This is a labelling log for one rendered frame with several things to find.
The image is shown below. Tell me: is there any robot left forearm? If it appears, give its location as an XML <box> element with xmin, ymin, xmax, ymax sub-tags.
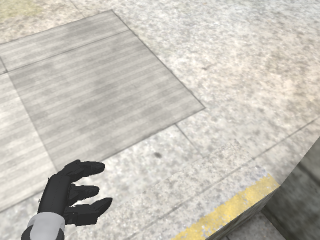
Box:
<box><xmin>21</xmin><ymin>212</ymin><xmax>65</xmax><ymax>240</ymax></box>

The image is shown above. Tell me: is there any robot left hand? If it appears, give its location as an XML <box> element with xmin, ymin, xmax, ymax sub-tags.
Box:
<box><xmin>37</xmin><ymin>159</ymin><xmax>113</xmax><ymax>227</ymax></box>

